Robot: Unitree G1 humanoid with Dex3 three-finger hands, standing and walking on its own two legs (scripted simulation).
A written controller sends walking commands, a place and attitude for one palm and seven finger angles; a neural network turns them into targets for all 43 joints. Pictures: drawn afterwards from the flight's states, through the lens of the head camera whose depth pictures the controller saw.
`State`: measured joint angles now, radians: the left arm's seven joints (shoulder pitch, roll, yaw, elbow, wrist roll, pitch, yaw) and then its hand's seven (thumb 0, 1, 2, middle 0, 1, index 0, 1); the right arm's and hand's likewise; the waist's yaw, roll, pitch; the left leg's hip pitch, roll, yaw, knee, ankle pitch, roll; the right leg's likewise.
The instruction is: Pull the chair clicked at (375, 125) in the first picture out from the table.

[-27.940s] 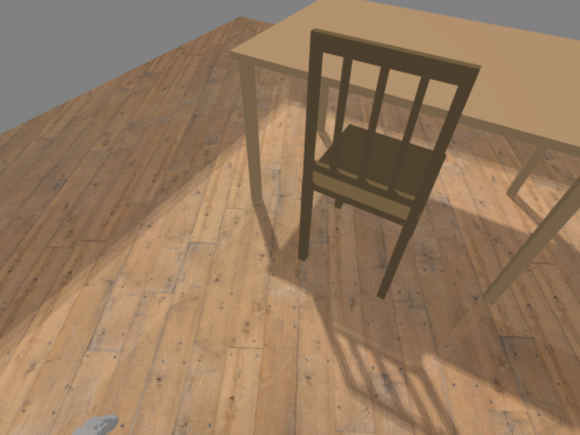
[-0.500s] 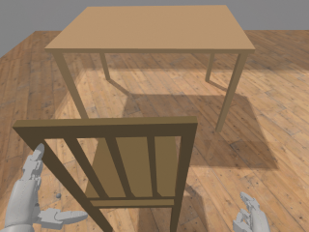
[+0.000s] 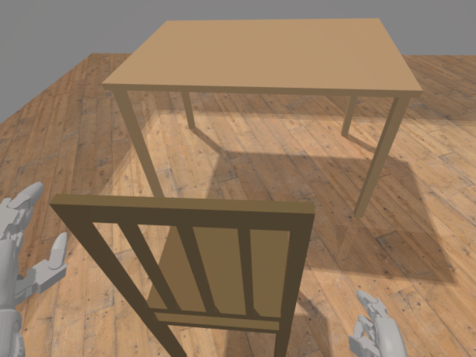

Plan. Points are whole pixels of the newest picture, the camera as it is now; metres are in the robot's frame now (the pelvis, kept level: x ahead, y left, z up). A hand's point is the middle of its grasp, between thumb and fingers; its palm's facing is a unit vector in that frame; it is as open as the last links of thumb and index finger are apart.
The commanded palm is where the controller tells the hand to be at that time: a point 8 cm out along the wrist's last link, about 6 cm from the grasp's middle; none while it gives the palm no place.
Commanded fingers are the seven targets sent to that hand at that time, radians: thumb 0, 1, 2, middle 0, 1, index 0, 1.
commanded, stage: draw the hand back to the body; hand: left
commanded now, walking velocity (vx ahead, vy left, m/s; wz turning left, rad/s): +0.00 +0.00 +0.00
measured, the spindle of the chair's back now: (199, 274) +0.28 +0.13 -0.05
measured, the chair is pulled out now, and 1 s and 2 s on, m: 0.57 0.57 0.57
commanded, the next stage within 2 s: step back with the hand held close in 0.36 s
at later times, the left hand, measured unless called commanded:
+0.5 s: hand (66, 244) +0.19 +0.26 +0.17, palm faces +0.47 -0.77 -0.43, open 7.4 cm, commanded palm +0.15 +0.29 +0.18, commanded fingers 0.00 0.90 0.90 -0.20 -0.30 -0.20 -0.30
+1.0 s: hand (35, 280) +0.15 +0.27 +0.16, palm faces +0.39 -0.77 -0.50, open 7.4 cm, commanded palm +0.10 +0.31 +0.18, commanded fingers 0.00 0.90 0.90 -0.20 -0.30 -0.20 -0.30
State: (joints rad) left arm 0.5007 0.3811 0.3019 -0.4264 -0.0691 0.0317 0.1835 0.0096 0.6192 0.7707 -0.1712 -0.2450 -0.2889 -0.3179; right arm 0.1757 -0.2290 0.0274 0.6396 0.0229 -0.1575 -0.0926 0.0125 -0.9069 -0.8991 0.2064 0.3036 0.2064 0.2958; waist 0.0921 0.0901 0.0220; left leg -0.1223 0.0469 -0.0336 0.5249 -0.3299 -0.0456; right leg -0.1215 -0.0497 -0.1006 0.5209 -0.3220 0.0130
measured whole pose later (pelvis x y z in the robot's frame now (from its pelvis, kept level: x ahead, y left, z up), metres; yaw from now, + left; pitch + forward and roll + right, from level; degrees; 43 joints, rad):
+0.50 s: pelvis +0.00 +0.00 +0.00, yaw -2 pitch -4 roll +0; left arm 0.49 0.35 0.34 -0.41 -0.07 -0.06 0.17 0.02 0.89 0.90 -0.19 -0.29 -0.21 -0.31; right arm 0.19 -0.25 -0.03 0.67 0.03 -0.10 -0.09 0.01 -0.91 -0.90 0.20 0.30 0.20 0.30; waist 0.05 0.09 0.03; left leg -0.10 0.06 -0.01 0.48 -0.31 -0.05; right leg -0.11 -0.03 -0.08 0.47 -0.29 0.01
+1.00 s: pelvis -0.06 +0.01 +0.00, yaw -2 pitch -1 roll -1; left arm 0.59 0.42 0.42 -0.54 -0.06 -0.11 0.17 0.02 0.89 0.90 -0.20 -0.30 -0.21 -0.31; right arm 0.16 -0.18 -0.02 0.60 0.02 -0.04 -0.08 0.01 -0.91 -0.90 0.21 0.30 0.21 0.30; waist 0.02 0.02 0.06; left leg -0.30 0.06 0.00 0.58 -0.26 -0.03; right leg -0.30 -0.04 -0.06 0.53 -0.21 0.02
